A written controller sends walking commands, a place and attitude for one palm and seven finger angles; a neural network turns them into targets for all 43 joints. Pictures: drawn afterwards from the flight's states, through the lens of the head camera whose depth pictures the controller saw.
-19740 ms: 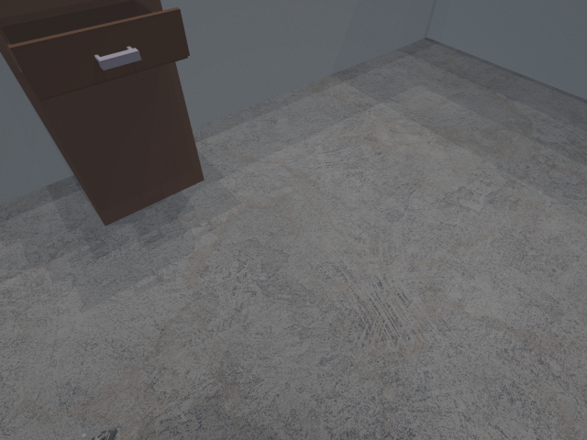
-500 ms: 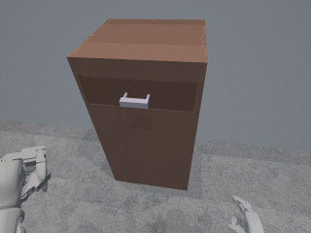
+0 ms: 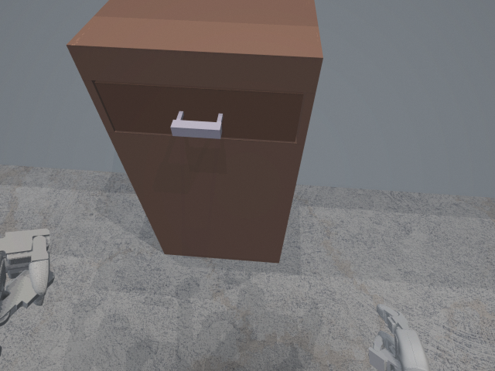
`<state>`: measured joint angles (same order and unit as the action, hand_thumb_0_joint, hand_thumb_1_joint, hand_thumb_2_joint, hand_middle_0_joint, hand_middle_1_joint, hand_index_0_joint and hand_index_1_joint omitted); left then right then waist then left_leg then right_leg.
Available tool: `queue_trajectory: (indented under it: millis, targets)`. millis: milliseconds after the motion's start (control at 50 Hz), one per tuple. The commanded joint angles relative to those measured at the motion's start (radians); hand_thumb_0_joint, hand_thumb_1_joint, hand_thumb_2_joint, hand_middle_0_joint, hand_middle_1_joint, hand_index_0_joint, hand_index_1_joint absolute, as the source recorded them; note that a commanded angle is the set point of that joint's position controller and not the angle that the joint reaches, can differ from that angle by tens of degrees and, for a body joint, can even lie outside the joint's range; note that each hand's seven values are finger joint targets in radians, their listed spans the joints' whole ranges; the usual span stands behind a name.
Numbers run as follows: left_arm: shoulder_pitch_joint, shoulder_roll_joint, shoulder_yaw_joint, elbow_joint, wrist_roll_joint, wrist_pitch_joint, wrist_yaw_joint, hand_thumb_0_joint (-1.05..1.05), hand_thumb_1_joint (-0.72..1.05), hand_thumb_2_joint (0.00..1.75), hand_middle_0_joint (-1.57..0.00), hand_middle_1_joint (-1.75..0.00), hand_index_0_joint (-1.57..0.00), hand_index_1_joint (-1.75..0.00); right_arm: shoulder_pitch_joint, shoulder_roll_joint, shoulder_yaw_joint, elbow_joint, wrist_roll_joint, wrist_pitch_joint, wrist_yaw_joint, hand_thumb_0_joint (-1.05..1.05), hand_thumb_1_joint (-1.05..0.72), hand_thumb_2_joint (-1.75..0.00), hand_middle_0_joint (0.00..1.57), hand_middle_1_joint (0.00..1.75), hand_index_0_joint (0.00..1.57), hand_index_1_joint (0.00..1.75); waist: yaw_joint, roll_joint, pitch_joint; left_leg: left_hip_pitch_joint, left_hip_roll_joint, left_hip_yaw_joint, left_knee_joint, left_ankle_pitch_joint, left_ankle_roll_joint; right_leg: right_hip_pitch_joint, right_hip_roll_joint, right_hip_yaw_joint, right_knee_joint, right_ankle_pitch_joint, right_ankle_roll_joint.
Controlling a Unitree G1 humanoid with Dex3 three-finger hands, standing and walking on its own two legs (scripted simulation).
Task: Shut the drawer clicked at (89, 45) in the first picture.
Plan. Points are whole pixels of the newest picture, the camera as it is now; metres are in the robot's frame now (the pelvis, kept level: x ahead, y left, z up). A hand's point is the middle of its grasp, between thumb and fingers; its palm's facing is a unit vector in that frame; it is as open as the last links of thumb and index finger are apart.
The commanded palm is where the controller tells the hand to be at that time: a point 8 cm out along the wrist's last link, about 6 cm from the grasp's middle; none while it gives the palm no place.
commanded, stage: step back with the hand held close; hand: left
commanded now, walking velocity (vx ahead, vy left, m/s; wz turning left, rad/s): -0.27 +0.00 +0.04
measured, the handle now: (198, 122) +0.61 +0.16 +0.02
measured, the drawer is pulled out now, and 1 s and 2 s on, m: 0.00 0.00 0.00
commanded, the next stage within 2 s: stop stepping back and stand still in 1.08 s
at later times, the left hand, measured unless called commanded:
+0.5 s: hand (0, 331) +0.13 +0.26 +0.16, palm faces +0.38 -0.77 -0.51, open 3.2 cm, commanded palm +0.06 +0.29 +0.18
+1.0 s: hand out of the picture +0.07 +0.27 +0.18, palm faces +0.39 -0.83 -0.40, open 3.3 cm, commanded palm +0.02 +0.30 +0.18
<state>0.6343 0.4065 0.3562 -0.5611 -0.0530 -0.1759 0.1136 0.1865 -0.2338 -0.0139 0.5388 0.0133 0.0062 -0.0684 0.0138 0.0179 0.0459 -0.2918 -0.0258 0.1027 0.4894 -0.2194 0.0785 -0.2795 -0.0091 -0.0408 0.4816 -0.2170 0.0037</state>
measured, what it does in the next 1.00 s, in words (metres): walks backwards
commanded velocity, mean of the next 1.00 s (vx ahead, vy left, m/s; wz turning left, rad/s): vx -0.36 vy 0.00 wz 0.00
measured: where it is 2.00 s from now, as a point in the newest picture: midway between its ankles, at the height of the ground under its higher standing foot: outside the picture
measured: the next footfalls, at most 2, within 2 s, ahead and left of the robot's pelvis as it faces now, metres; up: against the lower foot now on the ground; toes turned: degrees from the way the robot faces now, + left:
right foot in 1.12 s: -0.22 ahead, -0.15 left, +0.00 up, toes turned -4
left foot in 1.54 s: -0.13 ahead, +0.14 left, +0.00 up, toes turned -5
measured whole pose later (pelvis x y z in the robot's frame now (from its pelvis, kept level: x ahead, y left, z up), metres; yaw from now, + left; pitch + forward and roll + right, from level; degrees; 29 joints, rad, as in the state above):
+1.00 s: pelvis -0.11 +0.01 +0.00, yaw +1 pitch +4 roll -7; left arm 0.62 0.42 0.41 -0.66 -0.05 -0.30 0.14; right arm 0.21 -0.15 0.00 0.63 -0.03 -0.14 -0.04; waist 0.02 0.00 -0.02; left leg -0.47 0.05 0.04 0.37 0.03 0.09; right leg -0.25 0.08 -0.01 0.76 -0.54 -0.01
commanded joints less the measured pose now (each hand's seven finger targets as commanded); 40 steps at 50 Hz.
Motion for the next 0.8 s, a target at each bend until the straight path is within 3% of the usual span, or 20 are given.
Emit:
queue_trajectory:
  millis: [0,100,180,260,320,360,400,440,480,540,580,600,640,680,700,720,740,760,780]
  targets:
    - [0.009,0.137,0.131,-0.224,0.004,-0.071,0.027,0.00,0.90,0.90,-1.40,-1.60,-1.40,-1.60,-0.092,-0.122,-0.045,-0.167,-0.003,-0.075,-0.011,0.00,-0.90,-0.90,0.20,0.30,0.20,0.30,-0.001,0.052,-0.151,-0.130,0.166,-0.207,-0.151,0.040,0.011,0.183,-0.029,0.102,0.061,0.162,-0.001]
    - [-0.002,0.134,0.141,-0.230,0.012,-0.092,0.033,0.00,0.90,0.90,-1.40,-1.60,-1.40,-1.60,-0.079,-0.124,-0.047,-0.171,-0.004,-0.094,-0.011,0.00,-0.90,-0.90,0.20,0.30,0.20,0.30,-0.013,0.021,-0.114,-0.245,0.157,-0.227,-0.160,-0.191,0.017,0.190,-0.036,0.133,0.050,0.086,-0.010]
    - [-0.003,0.132,0.145,-0.228,0.015,-0.110,0.038,0.00,0.90,0.90,-1.40,-1.60,-1.40,-1.60,-0.072,-0.121,-0.047,-0.165,-0.008,-0.105,-0.011,0.00,-0.90,-0.90,0.20,0.30,0.20,0.30,-0.020,-0.006,-0.108,-0.245,0.143,-0.229,-0.136,-0.267,0.013,0.143,-0.051,0.164,-0.001,0.000,-0.019]
    - [-0.015,0.131,0.146,-0.246,0.023,-0.126,0.042,0.00,0.90,0.90,-1.40,-1.60,-1.40,-1.60,-0.075,-0.126,-0.043,-0.162,-0.013,-0.120,-0.013,0.00,-0.90,-0.90,0.20,0.30,0.20,0.30,-0.020,0.053,-0.097,-0.293,0.166,-0.262,-0.186,-0.325,0.022,0.165,-0.023,0.137,0.039,-0.024,-0.011]
    - [-0.013,0.133,0.163,-0.242,0.035,-0.138,0.044,0.00,0.90,0.90,-1.40,-1.60,-1.40,-1.60,-0.082,-0.130,-0.046,-0.165,-0.013,-0.133,-0.016,0.00,-0.90,-0.90,0.20,0.30,0.20,0.30,-0.013,0.106,-0.110,-0.408,0.220,-0.310,-0.264,-0.412,0.047,0.280,0.023,0.095,0.170,0.037,0.007]
    - [-0.009,0.142,0.177,-0.248,0.036,-0.144,0.041,0.00,0.90,0.90,-1.40,-1.60,-1.40,-1.60,-0.083,-0.124,-0.048,-0.166,-0.013,-0.139,-0.015,0.00,-0.90,-0.90,0.20,0.30,0.20,0.30,-0.010,0.108,-0.117,-0.421,0.226,-0.316,-0.246,-0.356,0.055,0.299,0.033,0.107,0.205,0.101,0.009]
    - [-0.002,0.147,0.187,-0.261,0.033,-0.154,0.036,0.00,0.90,0.90,-1.40,-1.60,-1.40,-1.60,-0.077,-0.126,-0.053,-0.162,-0.015,-0.144,-0.013,0.00,-0.90,-0.90,0.20,0.30,0.20,0.30,-0.011,0.070,-0.143,-0.394,0.222,-0.306,-0.211,-0.271,0.054,0.295,0.033,0.119,0.214,0.150,0.008]
    - [-0.013,0.142,0.186,-0.269,0.032,-0.157,0.029,0.00,0.90,0.90,-1.40,-1.60,-1.40,-1.60,-0.080,-0.130,-0.056,-0.159,-0.019,-0.145,-0.010,0.00,-0.90,-0.90,0.20,0.30,0.20,0.30,-0.013,0.077,-0.140,-0.413,0.223,-0.305,-0.200,-0.272,0.054,0.295,0.034,0.137,0.227,0.154,0.005]
    - [-0.035,0.129,0.175,-0.274,0.032,-0.160,0.024,0.00,0.90,0.90,-1.40,-1.60,-1.40,-1.60,-0.072,-0.129,-0.056,-0.150,-0.018,-0.144,-0.006,0.00,-0.90,-0.90,0.20,0.30,0.20,0.30,-0.016,0.064,-0.136,-0.411,0.216,-0.284,-0.174,-0.291,0.049,0.272,0.023,0.157,0.224,0.134,-0.002]
    - [-0.056,0.142,0.184,-0.280,0.037,-0.164,0.023,0.00,0.90,0.90,-1.40,-1.60,-1.40,-1.60,-0.066,-0.127,-0.062,-0.145,-0.020,-0.141,-0.005,0.00,-0.90,-0.90,0.20,0.30,0.20,0.30,-0.024,0.021,-0.120,-0.409,0.167,-0.255,-0.095,-0.403,0.031,0.190,-0.026,0.255,0.133,0.054,-0.028]
    - [-0.054,0.142,0.175,-0.270,0.034,-0.167,0.026,0.00,0.90,0.90,-1.40,-1.60,-1.40,-1.60,-0.055,-0.116,-0.064,-0.139,-0.023,-0.133,-0.001,0.00,-0.90,-0.90,0.20,0.30,0.20,0.30,-0.030,-0.063,-0.107,-0.328,0.116,-0.230,0.016,-0.392,0.002,0.050,-0.098,0.352,-0.002,-0.101,-0.065]
    - [-0.051,0.150,0.174,-0.266,0.027,-0.167,0.031,0.00,0.90,0.90,-1.40,-1.60,-1.40,-1.60,-0.053,-0.103,-0.062,-0.133,-0.026,-0.129,0.004,0.00,-0.90,-0.90,0.20,0.30,0.20,0.30,-0.031,-0.104,-0.111,-0.256,0.088,-0.207,0.086,-0.326,-0.019,-0.029,-0.148,0.395,-0.069,-0.136,-0.091]
    - [-0.050,0.161,0.172,-0.269,0.013,-0.171,0.045,0.00,0.90,0.90,-1.40,-1.60,-1.40,-1.60,-0.034,-0.093,-0.062,-0.110,-0.025,-0.114,0.011,0.00,-0.90,-0.90,0.20,0.30,0.20,0.30,-0.041,-0.141,-0.144,-0.096,0.043,-0.172,0.204,-0.193,-0.056,-0.147,-0.225,0.402,-0.140,-0.084,-0.135]
    - [-0.025,0.164,0.172,-0.271,0.011,-0.173,0.055,0.00,0.90,0.90,-1.40,-1.60,-1.40,-1.60,-0.040,-0.083,-0.060,-0.107,-0.018,-0.103,0.011,0.00,-0.90,-0.90,0.20,0.30,0.20,0.30,-0.048,-0.139,-0.167,-0.021,0.042,-0.175,0.196,-0.155,-0.052,-0.187,-0.212,0.324,-0.128,-0.043,-0.119]
    - [-0.015,0.171,0.177,-0.279,0.012,-0.177,0.057,0.00,0.90,0.90,-1.40,-1.60,-1.40,-1.60,-0.047,-0.087,-0.061,-0.110,-0.017,-0.101,0.007,0.00,-0.90,-0.90,0.20,0.30,0.20,0.30,-0.047,-0.111,-0.164,-0.019,0.060,-0.195,0.137,-0.166,-0.042,-0.194,-0.178,0.277,-0.101,-0.061,-0.099]
    - [-0.007,0.175,0.182,-0.285,0.014,-0.181,0.058,0.00,0.90,0.90,-1.40,-1.60,-1.40,-1.60,-0.059,-0.096,-0.060,-0.118,-0.017,-0.102,0.002,0.00,-0.90,-0.90,0.20,0.30,0.20,0.30,-0.048,-0.041,-0.142,-0.049,0.095,-0.242,0.052,-0.207,-0.022,-0.202,-0.120,0.230,-0.050,-0.111,-0.072]
    - [0.004,0.178,0.192,-0.294,0.018,-0.186,0.056,0.00,0.90,0.90,-1.40,-1.60,-1.40,-1.60,-0.078,-0.109,-0.059,-0.129,-0.020,-0.112,-0.006,0.00,-0.90,-0.90,0.20,0.30,0.20,0.30,-0.046,0.079,-0.129,-0.164,0.174,-0.337,-0.113,-0.273,0.010,-0.110,-0.029,0.160,0.075,-0.129,-0.034]
    - [0.000,0.170,0.206,-0.310,0.031,-0.193,0.050,0.00,0.90,0.90,-1.40,-1.60,-1.40,-1.60,-0.099,-0.134,-0.058,-0.141,-0.024,-0.132,-0.010,0.00,-0.90,-0.90,0.20,0.30,0.20,0.30,-0.035,0.258,-0.139,-0.377,0.322,-0.497,-0.334,-0.468,0.065,0.095,0.088,0.070,0.349,-0.113,0.009]
    - [-0.020,0.186,0.223,-0.312,0.036,-0.195,0.048,0.00,0.90,0.90,-1.40,-1.60,-1.40,-1.60,-0.094,-0.121,-0.062,-0.130,-0.034,-0.153,-0.012,0.00,-0.90,-0.90,0.20,0.30,0.20,0.30,-0.037,0.274,-0.167,-0.445,0.406,-0.577,-0.430,-0.529,0.102,0.154,0.125,0.091,0.570,-0.205,0.015]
